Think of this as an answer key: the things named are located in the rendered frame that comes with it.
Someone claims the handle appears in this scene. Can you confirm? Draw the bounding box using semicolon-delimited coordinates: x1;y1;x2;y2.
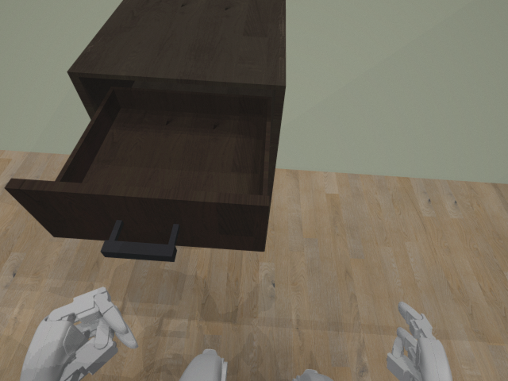
101;220;180;262

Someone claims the left robot hand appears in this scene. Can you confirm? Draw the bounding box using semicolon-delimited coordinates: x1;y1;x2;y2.
20;287;138;381

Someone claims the drawer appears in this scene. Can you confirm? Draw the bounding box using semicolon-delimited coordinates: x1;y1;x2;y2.
5;87;271;252

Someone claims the cabinet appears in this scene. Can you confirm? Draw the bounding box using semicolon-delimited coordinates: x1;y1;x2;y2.
67;0;286;251

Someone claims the right robot hand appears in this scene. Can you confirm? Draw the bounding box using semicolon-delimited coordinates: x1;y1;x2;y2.
387;302;452;381

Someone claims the robot left thigh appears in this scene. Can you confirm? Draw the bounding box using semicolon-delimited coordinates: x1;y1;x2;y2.
179;354;228;381

